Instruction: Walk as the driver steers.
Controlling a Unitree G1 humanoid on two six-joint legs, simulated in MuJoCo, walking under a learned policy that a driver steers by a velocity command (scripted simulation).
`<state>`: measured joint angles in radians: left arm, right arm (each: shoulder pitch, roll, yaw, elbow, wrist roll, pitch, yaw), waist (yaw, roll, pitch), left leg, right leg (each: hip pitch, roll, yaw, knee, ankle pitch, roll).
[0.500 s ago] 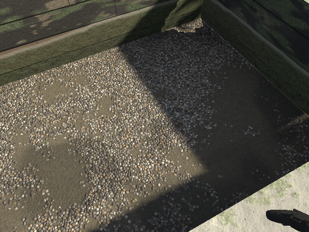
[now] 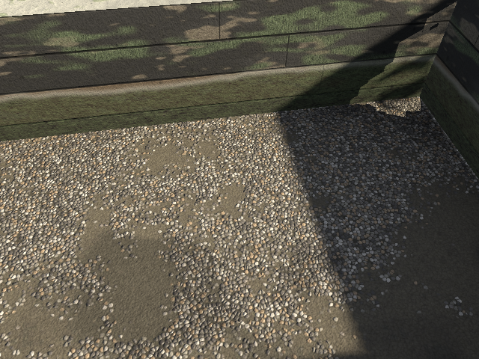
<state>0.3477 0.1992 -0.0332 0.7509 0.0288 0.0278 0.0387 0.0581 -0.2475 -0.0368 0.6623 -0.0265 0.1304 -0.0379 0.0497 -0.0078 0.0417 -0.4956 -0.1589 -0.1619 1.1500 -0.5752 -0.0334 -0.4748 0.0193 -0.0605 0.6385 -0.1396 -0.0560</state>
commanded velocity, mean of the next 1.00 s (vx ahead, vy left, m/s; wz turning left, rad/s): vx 0.25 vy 0.00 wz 0.75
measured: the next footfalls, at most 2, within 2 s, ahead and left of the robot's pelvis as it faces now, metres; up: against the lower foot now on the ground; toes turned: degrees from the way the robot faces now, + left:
left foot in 0.10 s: +0.04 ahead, +0.09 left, +0.00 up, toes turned -6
right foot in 0.36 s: +0.05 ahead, -0.10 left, +0.00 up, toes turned +12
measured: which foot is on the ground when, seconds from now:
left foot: up 0.00-0.08, down 0.10-0.40, up 0.42-0.64, down 0.66-1.00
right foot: down 0.00-0.12, up 0.14-0.34, down 0.36-0.66, up 0.68-1.00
